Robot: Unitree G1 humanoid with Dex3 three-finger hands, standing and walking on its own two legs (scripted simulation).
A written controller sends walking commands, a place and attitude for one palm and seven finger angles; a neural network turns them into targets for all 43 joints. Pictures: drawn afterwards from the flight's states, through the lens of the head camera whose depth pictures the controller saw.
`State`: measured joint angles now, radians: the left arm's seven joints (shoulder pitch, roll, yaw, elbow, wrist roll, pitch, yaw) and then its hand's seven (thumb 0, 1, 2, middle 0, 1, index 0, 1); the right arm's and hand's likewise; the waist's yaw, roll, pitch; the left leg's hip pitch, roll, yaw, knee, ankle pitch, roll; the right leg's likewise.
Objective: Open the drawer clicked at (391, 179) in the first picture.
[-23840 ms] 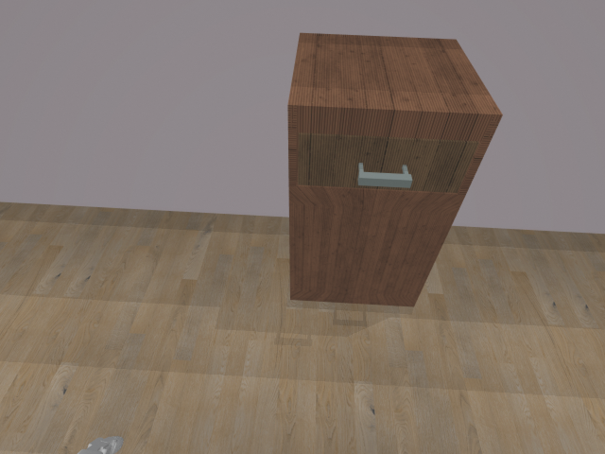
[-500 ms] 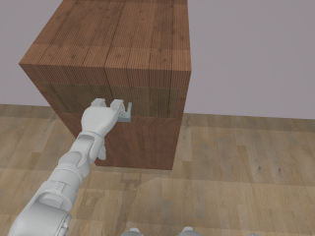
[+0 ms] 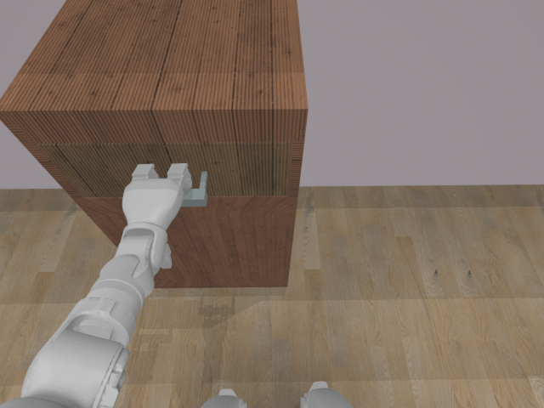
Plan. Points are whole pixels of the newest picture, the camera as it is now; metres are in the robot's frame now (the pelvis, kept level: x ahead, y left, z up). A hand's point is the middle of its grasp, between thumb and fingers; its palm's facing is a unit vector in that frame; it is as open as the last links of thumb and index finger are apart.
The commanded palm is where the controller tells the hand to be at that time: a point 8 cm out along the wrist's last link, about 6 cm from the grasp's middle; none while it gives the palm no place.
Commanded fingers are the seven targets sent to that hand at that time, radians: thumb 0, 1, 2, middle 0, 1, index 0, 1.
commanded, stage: lower the fingers behind the handle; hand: left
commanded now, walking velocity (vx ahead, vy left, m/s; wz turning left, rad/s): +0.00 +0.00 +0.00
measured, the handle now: (173, 187) +0.50 +0.19 -0.04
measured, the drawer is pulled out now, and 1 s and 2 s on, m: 0.00 0.00 0.00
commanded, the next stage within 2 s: lift the fingers back up to retry in 0.72 s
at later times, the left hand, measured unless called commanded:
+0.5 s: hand (167, 216) +0.43 +0.18 -0.02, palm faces +0.00 +0.02 -1.00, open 13.8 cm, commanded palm +0.39 +0.19 -0.01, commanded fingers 0.00 -0.50 0.30 -0.30 -1.20 -0.30 -1.20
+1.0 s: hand (166, 217) +0.43 +0.18 -0.03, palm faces +0.00 +0.00 -1.00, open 14.0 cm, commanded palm +0.40 +0.18 +0.02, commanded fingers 0.00 -0.50 0.30 -0.30 -1.20 -0.30 -1.20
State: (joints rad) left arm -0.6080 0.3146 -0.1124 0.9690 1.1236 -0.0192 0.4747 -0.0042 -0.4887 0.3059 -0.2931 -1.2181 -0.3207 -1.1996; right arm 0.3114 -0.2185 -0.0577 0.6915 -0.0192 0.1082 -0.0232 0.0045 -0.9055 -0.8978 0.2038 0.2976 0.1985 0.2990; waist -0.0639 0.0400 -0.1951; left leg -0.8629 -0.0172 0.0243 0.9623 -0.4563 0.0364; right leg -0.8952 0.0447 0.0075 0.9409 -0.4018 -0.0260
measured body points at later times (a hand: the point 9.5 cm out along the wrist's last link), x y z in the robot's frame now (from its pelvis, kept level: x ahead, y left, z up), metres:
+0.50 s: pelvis -0.02 +0.00 -0.01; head +0.07 +0.00 +0.42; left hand +0.42 +0.18 +0.03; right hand +0.06 -0.26 -0.15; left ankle -0.01 +0.10 -0.68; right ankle +0.02 -0.11 -0.68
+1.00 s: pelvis -0.02 +0.01 -0.02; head +0.08 +0.00 +0.42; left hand +0.42 +0.18 +0.03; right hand +0.04 -0.25 -0.15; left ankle -0.01 +0.10 -0.68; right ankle +0.02 -0.11 -0.68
